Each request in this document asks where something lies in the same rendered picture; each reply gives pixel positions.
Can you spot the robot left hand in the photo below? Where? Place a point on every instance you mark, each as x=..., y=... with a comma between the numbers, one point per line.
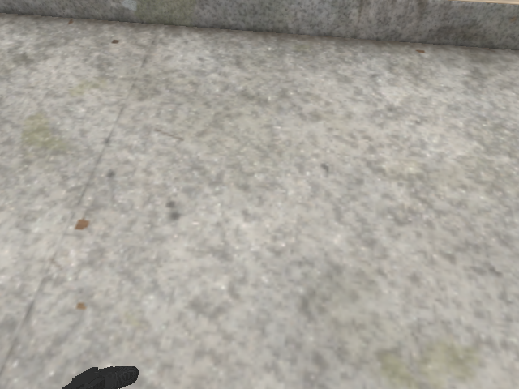
x=108, y=378

